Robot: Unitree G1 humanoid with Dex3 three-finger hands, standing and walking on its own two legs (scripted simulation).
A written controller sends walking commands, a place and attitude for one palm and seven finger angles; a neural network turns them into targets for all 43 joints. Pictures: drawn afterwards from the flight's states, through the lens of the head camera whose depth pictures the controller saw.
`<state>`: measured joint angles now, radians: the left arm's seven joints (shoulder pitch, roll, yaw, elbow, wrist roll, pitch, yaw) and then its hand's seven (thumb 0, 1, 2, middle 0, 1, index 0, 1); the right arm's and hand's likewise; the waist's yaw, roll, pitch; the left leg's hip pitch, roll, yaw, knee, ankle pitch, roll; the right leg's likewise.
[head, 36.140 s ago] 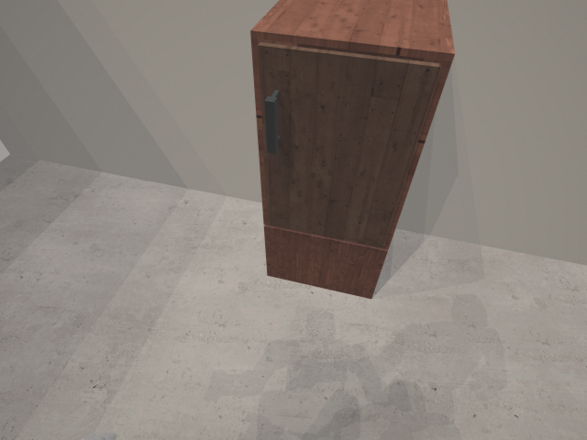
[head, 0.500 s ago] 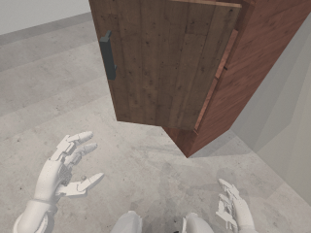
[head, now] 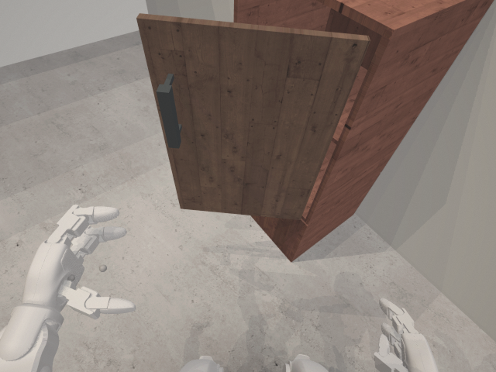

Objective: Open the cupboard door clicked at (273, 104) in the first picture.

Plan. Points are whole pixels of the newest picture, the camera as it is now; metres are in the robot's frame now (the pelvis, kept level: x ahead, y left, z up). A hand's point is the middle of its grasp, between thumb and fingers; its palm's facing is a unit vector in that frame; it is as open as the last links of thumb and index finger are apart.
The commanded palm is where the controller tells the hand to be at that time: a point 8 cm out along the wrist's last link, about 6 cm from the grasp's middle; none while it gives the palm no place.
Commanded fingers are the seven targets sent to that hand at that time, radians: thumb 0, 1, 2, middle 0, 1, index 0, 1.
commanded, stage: raise the hand with hooked fingers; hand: left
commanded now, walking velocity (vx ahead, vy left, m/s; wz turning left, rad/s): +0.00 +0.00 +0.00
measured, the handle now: (172, 112) +0.58 +0.20 +0.06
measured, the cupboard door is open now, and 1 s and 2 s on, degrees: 48 48 48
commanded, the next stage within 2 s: move the hooked fingers beside the handle in 0.90 s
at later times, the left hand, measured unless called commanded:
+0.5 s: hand (78, 221) +0.30 +0.27 +0.08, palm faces +0.01 -1.00 -0.06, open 14.0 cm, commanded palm +0.27 +0.31 +0.08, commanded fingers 0.00 -0.50 0.30 -0.30 -1.20 -0.30 -1.20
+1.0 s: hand (87, 227) +0.30 +0.26 +0.08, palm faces +0.01 -1.00 -0.04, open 14.0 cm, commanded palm +0.27 +0.30 +0.08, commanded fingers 0.00 -0.50 0.30 -0.30 -1.20 -0.30 -1.20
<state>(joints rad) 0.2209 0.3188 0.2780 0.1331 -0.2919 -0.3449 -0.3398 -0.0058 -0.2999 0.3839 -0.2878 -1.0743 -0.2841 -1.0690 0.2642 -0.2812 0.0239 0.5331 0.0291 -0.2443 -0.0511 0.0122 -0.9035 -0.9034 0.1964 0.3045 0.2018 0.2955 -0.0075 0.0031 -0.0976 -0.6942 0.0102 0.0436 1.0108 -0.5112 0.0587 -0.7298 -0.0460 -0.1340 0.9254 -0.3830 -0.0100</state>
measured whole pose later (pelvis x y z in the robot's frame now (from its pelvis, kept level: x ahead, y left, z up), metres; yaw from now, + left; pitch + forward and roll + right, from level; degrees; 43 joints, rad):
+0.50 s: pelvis +0.01 -0.01 +0.02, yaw +0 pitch +10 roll -2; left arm -0.06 0.44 0.44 0.45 -0.35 -0.29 -0.52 -0.01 -0.50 0.30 -0.30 -1.20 -0.30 -1.20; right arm 0.30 -0.29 0.05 0.58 0.03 -0.22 -0.06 0.01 -0.90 -0.90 0.20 0.30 0.21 0.30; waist -0.01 0.01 -0.07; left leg -0.61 0.01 0.05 0.90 -0.47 0.05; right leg -0.65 -0.03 -0.13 0.82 -0.35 -0.02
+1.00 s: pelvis +0.00 -0.02 +0.02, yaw +0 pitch +10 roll -2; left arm -0.06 0.41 0.44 0.49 -0.34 -0.33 -0.53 -0.01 -0.50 0.30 -0.30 -1.20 -0.30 -1.20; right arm 0.29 -0.28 0.06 0.57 0.03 -0.21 -0.06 0.01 -0.90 -0.90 0.20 0.30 0.20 0.30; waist -0.01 0.01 -0.07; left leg -0.60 0.02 0.05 0.88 -0.46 0.04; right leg -0.65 -0.03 -0.13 0.82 -0.34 -0.03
